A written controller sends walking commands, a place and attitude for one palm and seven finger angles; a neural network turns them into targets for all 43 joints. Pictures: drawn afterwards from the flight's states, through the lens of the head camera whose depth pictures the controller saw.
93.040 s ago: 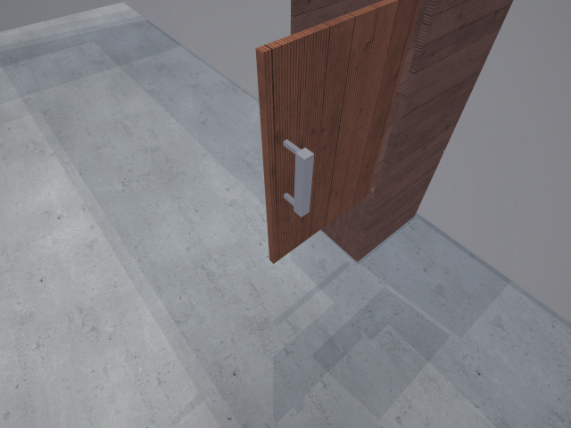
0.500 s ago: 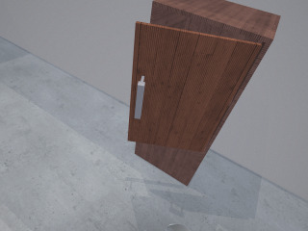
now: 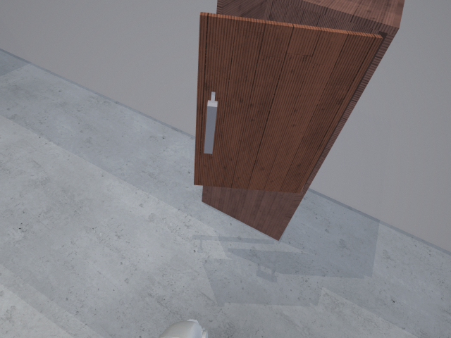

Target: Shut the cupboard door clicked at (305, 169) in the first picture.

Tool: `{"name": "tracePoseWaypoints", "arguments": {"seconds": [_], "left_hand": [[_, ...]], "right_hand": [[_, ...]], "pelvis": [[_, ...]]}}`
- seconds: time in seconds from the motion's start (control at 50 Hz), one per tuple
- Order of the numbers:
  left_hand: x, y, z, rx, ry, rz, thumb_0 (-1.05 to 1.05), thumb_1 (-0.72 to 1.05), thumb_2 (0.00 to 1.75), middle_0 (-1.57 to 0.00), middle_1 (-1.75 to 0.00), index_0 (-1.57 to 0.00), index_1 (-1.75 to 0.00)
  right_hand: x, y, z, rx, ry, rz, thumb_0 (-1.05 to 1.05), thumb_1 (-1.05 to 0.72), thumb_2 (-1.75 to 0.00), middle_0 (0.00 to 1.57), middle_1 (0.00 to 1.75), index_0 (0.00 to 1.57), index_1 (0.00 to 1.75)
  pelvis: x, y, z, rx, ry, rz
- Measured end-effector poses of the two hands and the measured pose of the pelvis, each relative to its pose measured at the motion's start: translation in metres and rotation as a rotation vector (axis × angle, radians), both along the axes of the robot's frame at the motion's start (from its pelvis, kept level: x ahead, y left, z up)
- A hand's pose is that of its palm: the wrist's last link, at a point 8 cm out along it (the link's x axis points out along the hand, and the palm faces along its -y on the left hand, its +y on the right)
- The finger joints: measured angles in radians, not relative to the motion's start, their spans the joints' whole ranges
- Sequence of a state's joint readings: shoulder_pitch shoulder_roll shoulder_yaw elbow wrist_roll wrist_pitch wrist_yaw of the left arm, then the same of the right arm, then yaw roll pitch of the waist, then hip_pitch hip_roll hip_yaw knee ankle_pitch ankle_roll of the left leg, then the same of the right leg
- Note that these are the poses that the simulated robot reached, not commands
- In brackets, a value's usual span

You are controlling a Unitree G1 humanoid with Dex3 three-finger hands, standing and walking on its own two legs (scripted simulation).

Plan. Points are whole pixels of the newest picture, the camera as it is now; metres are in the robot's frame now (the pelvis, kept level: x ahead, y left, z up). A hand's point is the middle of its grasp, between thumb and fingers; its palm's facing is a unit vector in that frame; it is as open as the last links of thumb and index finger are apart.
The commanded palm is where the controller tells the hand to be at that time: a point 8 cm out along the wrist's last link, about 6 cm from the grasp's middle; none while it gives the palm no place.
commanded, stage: come to a stop and stand still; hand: left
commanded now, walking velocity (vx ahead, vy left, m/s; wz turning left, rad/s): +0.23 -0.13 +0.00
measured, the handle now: (210, 123) +0.65 +0.05 -0.02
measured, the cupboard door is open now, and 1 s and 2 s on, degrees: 27 27 27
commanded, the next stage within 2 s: look again from close up in 0.92 s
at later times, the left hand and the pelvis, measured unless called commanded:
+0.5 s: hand out of the picture +0.10 +0.20 -0.17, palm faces -0.02 -0.99 -0.15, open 7.4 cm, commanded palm none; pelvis +0.02 +0.02 +0.01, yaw +0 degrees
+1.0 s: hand out of the picture +0.09 +0.19 -0.18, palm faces +0.04 -0.98 -0.22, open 7.3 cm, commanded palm none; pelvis +0.04 +0.00 +0.00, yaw +0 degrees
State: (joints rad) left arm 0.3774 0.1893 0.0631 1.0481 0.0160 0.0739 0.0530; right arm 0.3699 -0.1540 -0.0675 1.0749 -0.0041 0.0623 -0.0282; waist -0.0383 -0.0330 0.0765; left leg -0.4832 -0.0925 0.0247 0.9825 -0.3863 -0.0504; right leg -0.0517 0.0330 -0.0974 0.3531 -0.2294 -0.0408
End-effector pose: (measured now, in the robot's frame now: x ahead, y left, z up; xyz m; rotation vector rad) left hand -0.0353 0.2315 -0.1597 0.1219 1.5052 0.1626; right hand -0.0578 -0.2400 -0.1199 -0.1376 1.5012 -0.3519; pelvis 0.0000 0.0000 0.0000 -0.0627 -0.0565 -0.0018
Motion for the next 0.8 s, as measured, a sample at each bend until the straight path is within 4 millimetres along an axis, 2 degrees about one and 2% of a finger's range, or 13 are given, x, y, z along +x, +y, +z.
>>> {"name": "tracePoseWaypoints", "arguments": {"seconds": [0.06,0.14,0.22,0.3,0.4,0.44,0.52,0.64,0.72,0.8], "left_hand": [[0.007,0.006,-0.011,-0.028,-0.012,-0.044,0.01,0.91,0.9,-0.2,-0.29,-0.2,-0.3],[0.04,0.016,-0.031,-0.065,-0.113,-0.059,0.01,0.91,0.9,-0.2,-0.3,-0.2,-0.3],[0.078,0.026,-0.022,-0.062,-0.214,-0.07,0.01,0.92,0.9,-0.2,-0.29,-0.2,-0.3],[0.102,0.035,0.0,-0.046,-0.289,-0.066,0.01,0.92,0.9,-0.2,-0.29,-0.2,-0.3],[0.115,0.035,0.016,-0.033,-0.28,-0.084,0.01,0.92,0.9,-0.19,-0.29,-0.2,-0.29],[0.118,0.031,0.018,-0.029,-0.266,-0.091,0.01,0.92,0.9,-0.19,-0.29,-0.19,-0.29],[0.128,0.015,0.021,-0.027,-0.255,-0.094,0.01,0.92,0.9,-0.19,-0.29,-0.19,-0.29],[0.135,-0.013,0.016,0.01,-0.282,-0.069,0.0,0.93,0.9,-0.2,-0.29,-0.2,-0.3],[0.133,-0.018,0.022,0.029,-0.262,-0.076,0.0,0.95,0.9,-0.2,-0.3,-0.2,-0.3],[0.131,-0.018,0.021,0.035,-0.246,-0.065,0.0,0.95,0.9,-0.2,-0.3,-0.2,-0.3]], "right_hand": [[-0.006,0.004,0.006,-0.024,-0.041,-0.014,0.0,-0.9,-0.9,0.2,0.3,0.2,0.3],[-0.022,0.019,-0.009,-0.053,-0.021,0.022,0.0,-0.9,-0.9,0.2,0.3,0.2,0.3],[-0.03,0.047,-0.011,0.001,0.038,0.031,0.0,-0.91,-0.9,0.2,0.3,0.2,0.3],[-0.008,0.068,-0.003,0.048,-0.003,0.055,0.01,-0.9,-0.9,0.2,0.3,0.2,0.3],[0.033,0.076,0.001,0.076,-0.115,0.073,0.01,-0.9,-0.9,0.21,0.3,0.21,0.3],[0.045,0.073,0.001,0.079,-0.132,0.084,0.01,-0.91,-0.9,0.21,0.3,0.21,0.3],[0.056,0.055,-0.004,0.086,-0.121,0.091,0.01,-0.92,-0.9,0.21,0.3,0.21,0.3],[0.073,0.019,-0.026,0.108,-0.093,0.1,0.01,-0.91,-0.9,0.2,0.3,0.2,0.3],[0.092,0.004,-0.028,0.105,-0.108,0.105,0.01,-0.91,-0.9,0.2,0.3,0.2,0.3],[0.109,-0.002,-0.025,0.095,-0.128,0.116,0.01,-0.91,-0.9,0.2,0.3,0.2,0.3]], "pelvis": [[0.0,0.007,-0.003,0.005,-0.003,-0.004],[-0.002,0.027,-0.023,0.016,0.014,0.004],[-0.005,0.034,-0.018,0.042,0.032,0.003],[0.001,0.035,-0.003,0.033,0.057,0.009],[0.009,0.032,0.008,0.023,0.073,-0.002],[0.012,0.029,0.01,0.023,0.074,-0.004],[0.019,0.02,0.009,0.031,0.073,-0.001],[0.032,-0.005,-0.004,0.067,0.065,-0.005],[0.042,-0.012,-0.002,0.059,0.063,0.002],[0.047,-0.014,-0.001,0.068,0.062,-0.001]]}}
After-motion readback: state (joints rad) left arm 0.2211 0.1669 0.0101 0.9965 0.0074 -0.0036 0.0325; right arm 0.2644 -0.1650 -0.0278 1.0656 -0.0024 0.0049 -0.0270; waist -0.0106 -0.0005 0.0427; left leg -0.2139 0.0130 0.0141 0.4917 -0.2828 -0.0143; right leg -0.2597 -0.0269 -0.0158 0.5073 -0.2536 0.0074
